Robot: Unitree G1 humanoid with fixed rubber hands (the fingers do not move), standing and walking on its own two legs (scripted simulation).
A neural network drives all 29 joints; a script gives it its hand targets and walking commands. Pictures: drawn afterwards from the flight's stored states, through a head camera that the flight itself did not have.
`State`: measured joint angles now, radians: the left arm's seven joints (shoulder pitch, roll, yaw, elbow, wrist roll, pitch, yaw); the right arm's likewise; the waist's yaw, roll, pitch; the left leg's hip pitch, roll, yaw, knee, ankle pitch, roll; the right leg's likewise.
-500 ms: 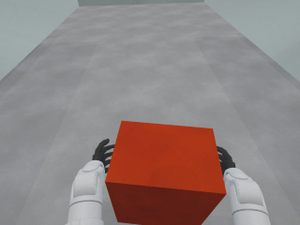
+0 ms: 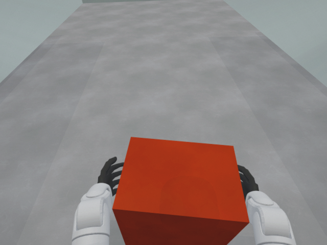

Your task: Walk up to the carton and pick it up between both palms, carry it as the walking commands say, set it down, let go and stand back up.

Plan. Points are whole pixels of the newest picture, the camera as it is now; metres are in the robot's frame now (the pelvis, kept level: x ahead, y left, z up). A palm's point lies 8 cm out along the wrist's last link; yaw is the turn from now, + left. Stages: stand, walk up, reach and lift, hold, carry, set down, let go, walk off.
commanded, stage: reach and lift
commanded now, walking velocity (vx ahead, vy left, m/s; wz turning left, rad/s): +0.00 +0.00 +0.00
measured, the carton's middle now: (175, 201) +0.27 +0.00 -0.04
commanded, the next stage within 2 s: hold in 0.14 s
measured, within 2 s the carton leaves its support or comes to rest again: neither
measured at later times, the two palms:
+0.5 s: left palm (104, 191) +0.25 +0.18 +0.04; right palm (250, 198) +0.25 -0.17 +0.02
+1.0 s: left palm (100, 176) +0.29 +0.19 +0.04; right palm (241, 183) +0.29 -0.16 +0.03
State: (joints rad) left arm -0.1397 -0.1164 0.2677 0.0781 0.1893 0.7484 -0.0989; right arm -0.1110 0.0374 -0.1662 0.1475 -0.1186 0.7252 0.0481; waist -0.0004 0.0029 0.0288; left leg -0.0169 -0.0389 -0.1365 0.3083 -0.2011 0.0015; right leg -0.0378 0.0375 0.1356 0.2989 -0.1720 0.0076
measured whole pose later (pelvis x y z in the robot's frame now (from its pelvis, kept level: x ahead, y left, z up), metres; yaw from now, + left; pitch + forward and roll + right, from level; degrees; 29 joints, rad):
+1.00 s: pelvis +0.01 +0.02 -0.01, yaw -2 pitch +2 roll +0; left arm -0.19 -0.11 0.28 -0.04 0.15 0.85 -0.06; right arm -0.17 0.03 -0.15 0.06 -0.09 0.81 0.02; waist 0.01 -0.03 -0.05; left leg -0.22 -0.02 0.02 0.47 -0.25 0.02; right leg -0.30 -0.01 0.08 0.58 -0.33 -0.01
